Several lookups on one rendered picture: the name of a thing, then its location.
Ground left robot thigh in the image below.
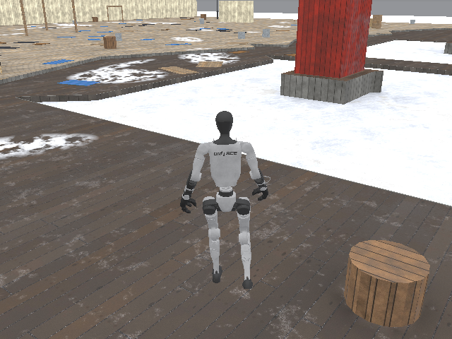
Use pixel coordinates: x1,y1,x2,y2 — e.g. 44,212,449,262
202,196,220,241

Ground left robot hand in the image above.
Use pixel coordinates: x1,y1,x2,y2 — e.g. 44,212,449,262
180,198,196,213

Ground robot left forearm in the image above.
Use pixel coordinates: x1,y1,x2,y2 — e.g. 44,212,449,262
182,170,197,200

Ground robot right forearm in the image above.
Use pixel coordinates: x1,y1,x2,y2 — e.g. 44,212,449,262
254,169,267,191

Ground robot right upper arm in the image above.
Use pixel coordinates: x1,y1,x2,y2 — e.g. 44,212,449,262
240,141,261,179

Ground right robot hand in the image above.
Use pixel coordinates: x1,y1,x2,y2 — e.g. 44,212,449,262
252,188,268,201

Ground left robot foot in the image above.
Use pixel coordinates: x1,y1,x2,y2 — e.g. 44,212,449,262
212,266,222,283

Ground robot left upper arm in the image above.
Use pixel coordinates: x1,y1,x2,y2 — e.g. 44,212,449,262
190,142,210,182

